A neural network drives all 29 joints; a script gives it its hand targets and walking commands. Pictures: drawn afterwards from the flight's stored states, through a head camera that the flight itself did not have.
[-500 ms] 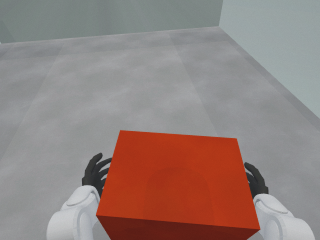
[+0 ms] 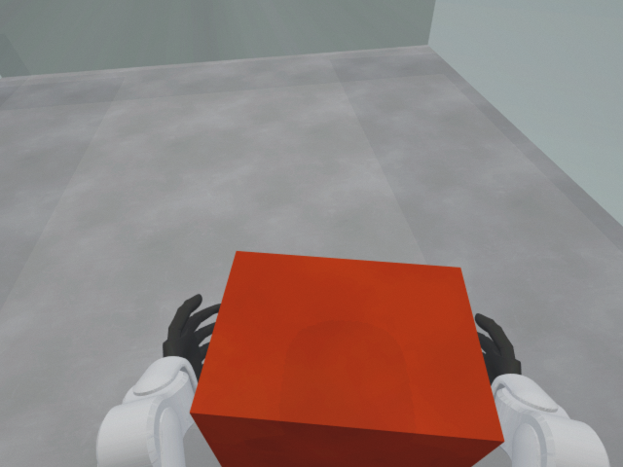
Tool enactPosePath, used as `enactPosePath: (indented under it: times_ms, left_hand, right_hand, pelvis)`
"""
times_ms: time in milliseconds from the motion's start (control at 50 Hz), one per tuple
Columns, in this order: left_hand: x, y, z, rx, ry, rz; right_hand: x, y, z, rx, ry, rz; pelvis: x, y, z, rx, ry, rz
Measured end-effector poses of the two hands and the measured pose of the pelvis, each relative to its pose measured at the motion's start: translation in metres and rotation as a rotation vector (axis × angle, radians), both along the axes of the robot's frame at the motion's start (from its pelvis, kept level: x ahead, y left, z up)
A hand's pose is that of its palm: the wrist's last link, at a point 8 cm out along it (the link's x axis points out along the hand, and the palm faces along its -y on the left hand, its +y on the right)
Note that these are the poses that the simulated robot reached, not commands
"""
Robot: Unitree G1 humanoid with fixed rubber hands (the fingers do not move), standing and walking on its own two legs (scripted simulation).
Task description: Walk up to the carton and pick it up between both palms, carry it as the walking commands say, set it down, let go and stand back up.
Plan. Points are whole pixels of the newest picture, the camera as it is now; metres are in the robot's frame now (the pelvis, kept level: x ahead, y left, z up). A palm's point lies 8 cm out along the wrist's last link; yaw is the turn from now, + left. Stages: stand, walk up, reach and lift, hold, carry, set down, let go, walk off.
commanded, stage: carry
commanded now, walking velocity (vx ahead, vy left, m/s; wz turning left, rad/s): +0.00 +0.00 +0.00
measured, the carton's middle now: (335, 389) +0.24 +0.00 +0.01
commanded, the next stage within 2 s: hold in 0.14 s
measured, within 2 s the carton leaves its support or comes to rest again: neither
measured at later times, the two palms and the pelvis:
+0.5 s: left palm (205, 363) +0.25 +0.16 +0.05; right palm (498, 381) +0.24 -0.19 +0.04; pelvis -0.03 -0.01 +0.01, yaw +2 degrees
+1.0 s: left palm (228, 336) +0.31 +0.15 +0.01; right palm (485, 362) +0.29 -0.19 +0.00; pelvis +0.00 +0.01 +0.00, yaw -5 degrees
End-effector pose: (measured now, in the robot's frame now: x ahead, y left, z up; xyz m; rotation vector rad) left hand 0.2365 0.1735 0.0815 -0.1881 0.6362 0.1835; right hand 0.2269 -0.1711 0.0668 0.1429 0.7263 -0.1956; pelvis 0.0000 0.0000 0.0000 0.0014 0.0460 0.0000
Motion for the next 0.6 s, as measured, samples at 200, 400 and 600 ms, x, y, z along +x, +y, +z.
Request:
enactPosePath:
  times_ms: [200,400,600]
  left_hand:
    - [0.008,0.0,-0.014,0.051,0.01,-0.03]
    - [-0.001,-0.008,-0.057,0.141,0.08,-0.112]
    - [0.028,-0.017,-0.018,0.143,-0.027,-0.092]
  right_hand:
    - [0.007,-0.005,-0.011,-0.041,-0.007,0.029]
    - [-0.002,-0.009,-0.059,-0.179,0.047,0.188]
    - [0.034,-0.018,-0.025,-0.13,-0.059,0.171]
  pelvis:
    - [-0.007,-0.001,0.002,-0.002,-0.078,-0.009]
    - [-0.014,-0.003,0.007,-0.004,-0.092,0.018]
    - [-0.042,-0.011,0.002,0.009,-0.192,0.022]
